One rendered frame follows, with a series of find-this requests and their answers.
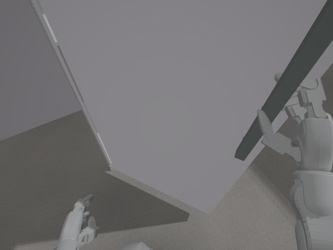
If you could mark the right robot hand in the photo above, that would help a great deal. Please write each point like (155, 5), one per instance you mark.
(313, 131)

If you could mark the robot right forearm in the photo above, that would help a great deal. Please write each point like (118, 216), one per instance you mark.
(312, 199)

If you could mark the handle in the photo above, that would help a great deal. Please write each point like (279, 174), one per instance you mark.
(318, 38)

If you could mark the fridge door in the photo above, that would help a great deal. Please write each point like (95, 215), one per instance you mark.
(173, 86)

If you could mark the left robot hand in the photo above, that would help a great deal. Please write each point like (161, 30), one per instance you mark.
(73, 225)

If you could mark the robot left forearm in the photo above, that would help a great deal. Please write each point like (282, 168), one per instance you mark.
(67, 244)

